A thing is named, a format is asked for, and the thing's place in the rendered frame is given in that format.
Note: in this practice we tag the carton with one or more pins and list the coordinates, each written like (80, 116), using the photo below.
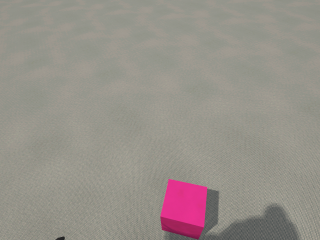
(184, 207)

